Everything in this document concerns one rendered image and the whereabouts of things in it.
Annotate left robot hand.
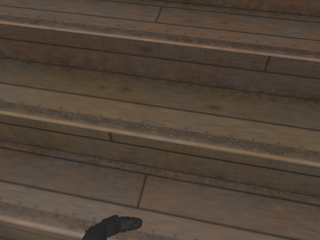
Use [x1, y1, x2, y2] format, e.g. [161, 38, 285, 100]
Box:
[82, 215, 143, 240]

